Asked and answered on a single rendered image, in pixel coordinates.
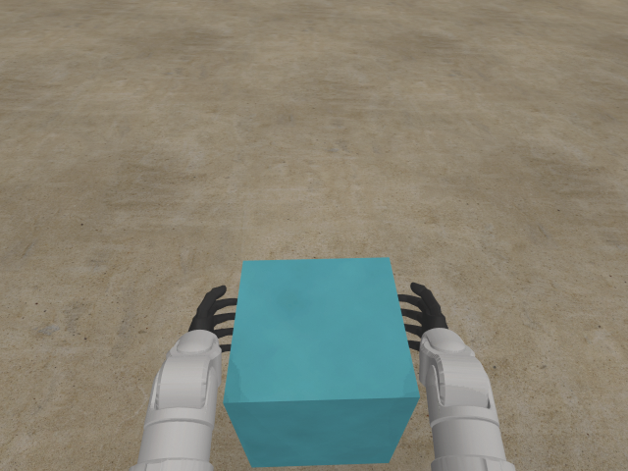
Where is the right robot forearm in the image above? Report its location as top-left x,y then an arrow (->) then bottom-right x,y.
419,328 -> 516,471

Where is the carton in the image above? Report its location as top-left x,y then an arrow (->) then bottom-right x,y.
223,257 -> 420,468

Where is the left robot hand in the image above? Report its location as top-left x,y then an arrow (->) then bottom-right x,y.
188,286 -> 237,352

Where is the right robot hand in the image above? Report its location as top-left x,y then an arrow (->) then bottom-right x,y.
397,283 -> 448,351

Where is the left robot forearm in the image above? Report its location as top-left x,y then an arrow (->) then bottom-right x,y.
129,330 -> 222,471

